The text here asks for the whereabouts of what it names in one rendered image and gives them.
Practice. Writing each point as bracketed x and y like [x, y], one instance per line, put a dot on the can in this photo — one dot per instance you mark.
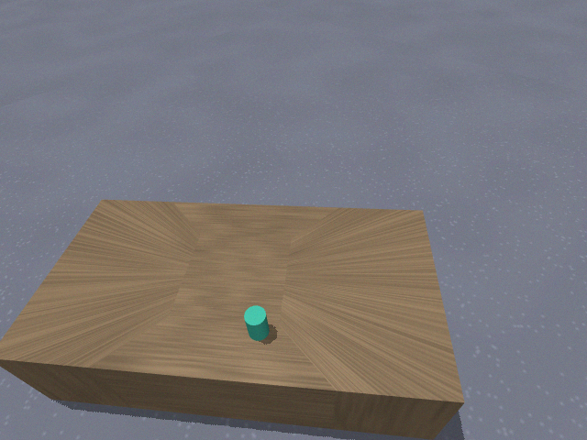
[256, 322]

